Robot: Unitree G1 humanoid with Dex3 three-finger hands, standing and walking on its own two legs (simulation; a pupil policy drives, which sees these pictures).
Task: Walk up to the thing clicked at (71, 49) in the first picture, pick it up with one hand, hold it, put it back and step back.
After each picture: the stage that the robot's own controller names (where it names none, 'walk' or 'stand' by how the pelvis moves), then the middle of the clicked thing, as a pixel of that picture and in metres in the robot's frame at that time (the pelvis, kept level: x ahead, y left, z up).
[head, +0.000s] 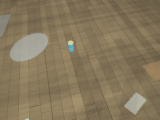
stand; (71, 46) +1.35 +0.17 -0.72
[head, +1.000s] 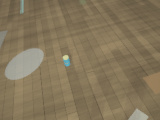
walk; (66, 60) +1.21 +0.31 -0.72
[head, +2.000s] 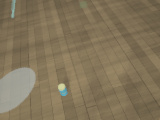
walk; (62, 89) +0.74 +0.31 -0.71
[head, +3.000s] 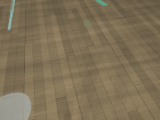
walk; out of the picture +0.46 +0.19 -0.70
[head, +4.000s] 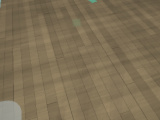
stand; out of the picture +0.40 +0.25 -0.71
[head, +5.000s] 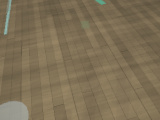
stand; out of the picture +0.38 +0.22 -0.72
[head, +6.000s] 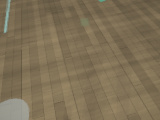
stand; out of the picture +0.40 +0.22 -0.73
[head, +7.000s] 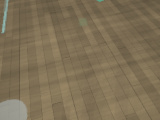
stand; out of the picture +0.39 +0.23 -0.73
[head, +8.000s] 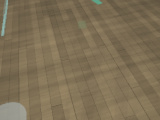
stand; out of the picture +0.38 +0.23 -0.73
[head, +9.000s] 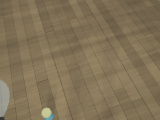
go down; (47, 114) +0.40 +0.25 -0.65
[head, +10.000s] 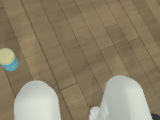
go down; (8, 60) +0.44 +0.30 -0.28
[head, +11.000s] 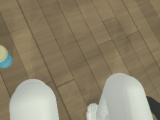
close in; (1, 57) +0.44 +0.31 -0.28
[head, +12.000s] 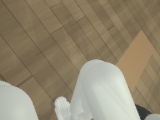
close in; out of the picture +0.42 +0.34 -0.22
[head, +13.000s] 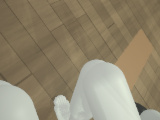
close; out of the picture +0.41 +0.34 -0.22
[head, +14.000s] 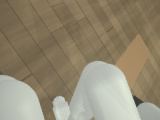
lift; out of the picture +0.39 +0.34 -0.22
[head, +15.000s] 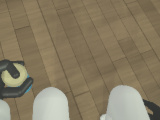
lift; (18, 80) +0.34 +0.25 -0.07
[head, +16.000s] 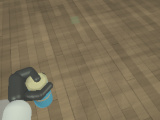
hold; (40, 91) +0.34 +0.18 +0.03
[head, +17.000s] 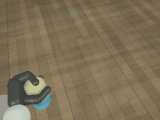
hold; (38, 93) +0.34 +0.19 -0.01
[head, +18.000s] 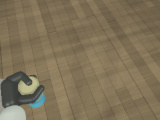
crouch; (32, 92) +0.34 +0.20 -0.06
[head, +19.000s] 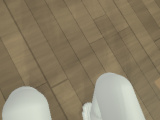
lower; out of the picture +0.47 +0.31 -0.12
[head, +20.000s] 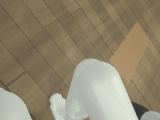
lower; out of the picture +0.42 +0.34 -0.22
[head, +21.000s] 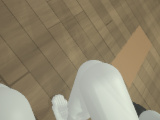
lower; out of the picture +0.41 +0.34 -0.22
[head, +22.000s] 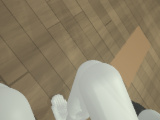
lower; out of the picture +0.41 +0.35 -0.23
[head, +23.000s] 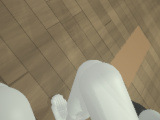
lower; out of the picture +0.41 +0.35 -0.22
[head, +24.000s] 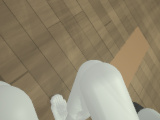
open; out of the picture +0.40 +0.33 -0.23
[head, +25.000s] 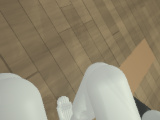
stand; out of the picture +0.40 +0.32 -0.23
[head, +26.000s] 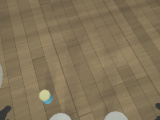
stand; (46, 97) +0.41 +0.24 -0.53
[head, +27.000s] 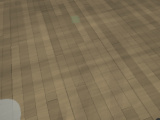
stand; out of the picture +0.39 +0.22 -0.67
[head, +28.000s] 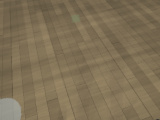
stand; out of the picture +0.39 +0.23 -0.67
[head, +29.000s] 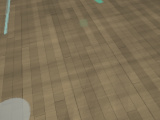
stand; out of the picture +0.40 +0.21 -0.72
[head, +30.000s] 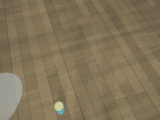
walk; (59, 108) +0.44 +0.17 -0.71
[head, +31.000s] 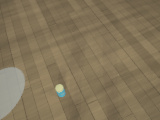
walk; (60, 90) +0.61 +0.23 -0.69
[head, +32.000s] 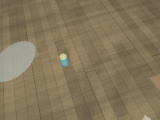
walk; (64, 60) +0.95 +0.25 -0.69
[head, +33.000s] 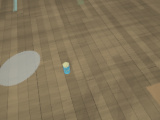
stand; (66, 68) +1.06 +0.22 -0.71
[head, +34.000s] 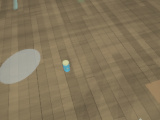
stand; (66, 66) +1.07 +0.22 -0.72
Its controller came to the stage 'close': yes
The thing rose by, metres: 0.71
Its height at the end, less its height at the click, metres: +0.00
